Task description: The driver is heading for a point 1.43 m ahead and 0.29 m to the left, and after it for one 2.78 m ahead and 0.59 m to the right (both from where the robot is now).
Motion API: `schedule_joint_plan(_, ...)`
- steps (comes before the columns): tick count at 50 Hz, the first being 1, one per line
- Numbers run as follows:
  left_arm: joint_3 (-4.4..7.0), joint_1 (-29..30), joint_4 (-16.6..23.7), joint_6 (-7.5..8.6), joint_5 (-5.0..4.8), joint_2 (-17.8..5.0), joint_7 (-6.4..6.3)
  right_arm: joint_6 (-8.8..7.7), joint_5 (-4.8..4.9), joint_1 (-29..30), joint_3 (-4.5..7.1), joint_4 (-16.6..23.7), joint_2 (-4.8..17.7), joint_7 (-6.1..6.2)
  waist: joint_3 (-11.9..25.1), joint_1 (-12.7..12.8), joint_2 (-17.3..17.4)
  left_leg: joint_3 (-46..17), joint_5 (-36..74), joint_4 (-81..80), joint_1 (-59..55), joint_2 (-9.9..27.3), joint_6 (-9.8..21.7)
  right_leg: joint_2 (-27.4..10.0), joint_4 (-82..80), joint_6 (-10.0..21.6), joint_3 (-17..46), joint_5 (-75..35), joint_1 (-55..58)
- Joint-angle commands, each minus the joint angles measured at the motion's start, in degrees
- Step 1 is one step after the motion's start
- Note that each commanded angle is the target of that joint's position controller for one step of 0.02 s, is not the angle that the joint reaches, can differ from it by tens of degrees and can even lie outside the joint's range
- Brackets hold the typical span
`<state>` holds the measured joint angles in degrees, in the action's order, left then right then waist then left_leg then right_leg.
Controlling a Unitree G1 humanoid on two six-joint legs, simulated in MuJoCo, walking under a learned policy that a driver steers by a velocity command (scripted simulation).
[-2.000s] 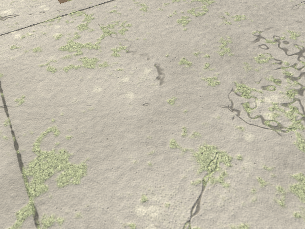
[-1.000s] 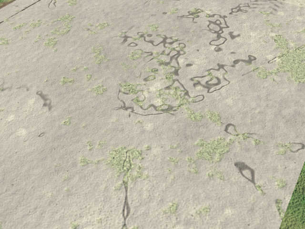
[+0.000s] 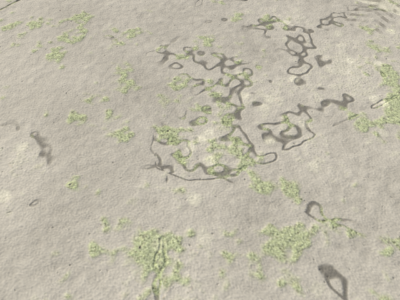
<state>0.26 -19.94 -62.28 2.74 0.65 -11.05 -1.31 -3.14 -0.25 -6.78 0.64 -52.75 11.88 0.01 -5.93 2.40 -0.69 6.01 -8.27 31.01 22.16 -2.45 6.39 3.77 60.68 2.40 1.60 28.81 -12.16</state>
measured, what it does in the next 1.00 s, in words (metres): steps on the spot: right foot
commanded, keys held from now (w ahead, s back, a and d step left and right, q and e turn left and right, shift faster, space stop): no key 1.00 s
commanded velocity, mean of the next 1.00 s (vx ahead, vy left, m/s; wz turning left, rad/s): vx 0.03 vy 0.00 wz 0.00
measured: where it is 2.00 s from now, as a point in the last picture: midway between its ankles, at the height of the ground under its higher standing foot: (230, 293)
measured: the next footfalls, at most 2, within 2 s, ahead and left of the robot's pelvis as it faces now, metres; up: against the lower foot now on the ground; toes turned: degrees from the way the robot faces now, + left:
right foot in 0.28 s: +0.09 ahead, -0.13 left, +0.00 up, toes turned +1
left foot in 1.80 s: +0.52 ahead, +0.03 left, +0.00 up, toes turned +5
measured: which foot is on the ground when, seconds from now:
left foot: down 0.00-1.00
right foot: up 0.00-0.26, down 0.28-1.00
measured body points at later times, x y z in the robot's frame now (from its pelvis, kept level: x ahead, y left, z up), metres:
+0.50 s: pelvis +0.06 -0.02 +0.02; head +0.06 -0.02 +0.47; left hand +0.06 +0.20 -0.14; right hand +0.08 -0.24 -0.14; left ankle +0.10 +0.06 -0.73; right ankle +0.05 -0.13 -0.73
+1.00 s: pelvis +0.09 -0.02 +0.02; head +0.09 -0.02 +0.47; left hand +0.06 +0.19 -0.15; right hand +0.07 -0.24 -0.14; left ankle +0.10 +0.06 -0.73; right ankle +0.05 -0.13 -0.73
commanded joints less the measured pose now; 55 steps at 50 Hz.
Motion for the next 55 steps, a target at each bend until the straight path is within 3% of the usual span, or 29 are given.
schedule_joint_plan(1, 1.35, -3.89, 0.87, -1.57, 1.81, -4.76, 0.42, 0.22, 0.33, -4.00, 0.57, 0.57, 4.02, 0.83, 5.60, -0.99, 3.48, -18.03, 23.29, -16.71, -9.38, 17.80, 8.98, -4.66, 3.46, -0.79, 2.29, -3.50, -8.19)
schedule_joint_plan(4, 0.59, -6.33, -0.89, -3.34, 1.20, -1.30, 0.37, -0.25, -0.90, -6.07, 0.03, -1.69, 3.65, 1.12, 7.19, 0.98, 4.34, -11.47, 24.26, -16.64, -4.33, 13.98, 6.34, -4.06, -6.81, -1.60, 0.03, -4.83, -0.14)
schedule_joint_plan(6, 0.50, -4.05, -0.93, -4.15, 1.03, -1.49, -0.29, -0.22, -1.17, -7.21, 0.18, -2.33, 5.19, 1.10, 7.57, 0.24, 5.29, -11.83, 15.79, -17.19, -4.80, 13.74, 6.06, -3.92, -13.93, -1.81, -0.72, -4.14, -0.09)
schedule_joint_plan(10, 0.52, 0.49, -0.83, -4.95, 0.75, -2.69, -0.59, 1.30, -0.84, -7.98, 0.53, -2.98, 6.48, 1.20, 6.05, -1.36, 6.87, -15.10, -10.44, -20.59, -2.18, 13.56, 4.79, -3.94, -21.89, -1.61, -1.61, -8.90, 1.27)
schedule_joint_plan(12, 0.18, 0.35, -1.59, -4.58, 0.82, -1.81, -0.54, 2.03, -0.40, -7.20, 0.39, -3.10, 5.98, 1.38, 4.45, -0.66, 5.23, -15.64, -16.50, -20.39, 0.36, 13.32, 3.51, -3.96, -27.90, -1.20, -2.24, -12.58, 4.49)
schedule_joint_plan(14, -0.20, 0.38, -1.92, -3.76, 1.20, -1.88, -0.84, 2.33, -0.30, -8.70, 0.11, -3.76, 4.99, 1.46, 2.28, -0.71, 2.30, -15.76, -20.27, -19.64, 2.54, 12.26, 0.14, -5.95, -37.41, -0.40, 0.76, -16.79, 7.59)
schedule_joint_plan(15, -0.20, -0.27, -1.90, -3.10, 1.58, -3.21, -1.08, 2.30, -0.30, -9.77, 0.10, -3.91, 4.49, 1.34, 1.71, -1.51, 0.49, -15.04, -18.42, -17.62, 2.31, 10.85, -1.59, -9.47, -40.76, 0.22, 4.96, -16.80, 7.80)
schedule_joint_plan(16, 0.02, 1.99, -2.06, -2.75, 0.57, -4.86, -1.09, 2.58, 0.33, -12.15, -0.02, -4.39, 2.77, 1.15, -0.81, -4.21, -5.34, -10.83, -13.15, -16.60, -1.52, 6.64, -2.69, -10.32, -42.30, 1.43, 7.62, -12.04, -0.37)
schedule_joint_plan(17, -0.46, 2.88, -2.09, -2.27, 0.06, -2.82, -0.93, 2.64, 0.02, -12.33, -0.14, -5.34, 2.62, 1.11, -0.26, -4.27, -5.42, -9.48, -7.22, -14.10, -8.58, 5.97, -2.99, -10.34, -44.41, 1.11, 7.61, -10.21, -4.59)
schedule_joint_plan(21, -0.48, 2.19, -2.59, -1.42, -0.41, -2.47, -1.20, 2.29, -0.53, -13.27, -0.04, -6.93, 3.05, 1.29, 2.59, -4.19, -1.84, -10.24, -1.82, -12.94, -12.72, 7.33, -2.44, -8.67, -43.75, 0.06, 5.01, -17.22, -1.60)
schedule_joint_plan(25, -0.49, 0.70, -3.22, -1.61, -0.18, -1.85, -1.21, 2.12, -0.31, -12.73, -0.36, -8.06, 1.82, 1.62, 2.28, -3.45, 0.24, -9.98, -1.09, -13.29, -11.54, 7.36, -2.72, -8.76, -43.16, 0.57, 4.67, -19.36, 0.52)
schedule_joint_plan(52, -0.72, -2.20, -5.09, -1.93, -0.15, 0.08, -1.76, 2.36, -0.34, -14.72, -0.48, -12.59, -0.39, 2.59, 1.41, -3.03, 0.47, -10.02, 4.32, -12.05, -13.05, 7.87, -2.78, -8.62, -42.71, 0.73, 3.65, -23.02, 2.73)
schedule_joint_plan(53, -0.78, -2.94, -5.34, -1.95, -0.05, 0.35, -1.73, 2.42, -0.38, -15.18, -0.50, -12.83, -0.59, 2.55, 2.51, -2.98, 0.55, -9.86, -0.47, -12.44, -13.48, 7.34, -2.69, -8.13, -43.19, 0.91, 3.46, -18.78, 3.09)
schedule_joint_plan(55, -0.08, -3.81, -5.20, -2.19, 0.22, -0.83, -1.59, 2.85, -0.44, -15.17, 0.32, -12.57, 0.97, 2.37, 1.22, -2.86, 0.88, -9.39, -15.39, -10.95, -11.40, 5.37, -1.46, -5.97, -41.22, 2.34, 2.49, -5.22, 1.17)
Keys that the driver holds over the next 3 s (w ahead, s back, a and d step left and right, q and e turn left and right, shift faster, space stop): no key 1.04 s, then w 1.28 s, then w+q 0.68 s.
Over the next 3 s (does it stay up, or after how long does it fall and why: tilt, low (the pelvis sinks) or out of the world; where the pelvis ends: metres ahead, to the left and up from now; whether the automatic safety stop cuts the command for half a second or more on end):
stays up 1.02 0.01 0.00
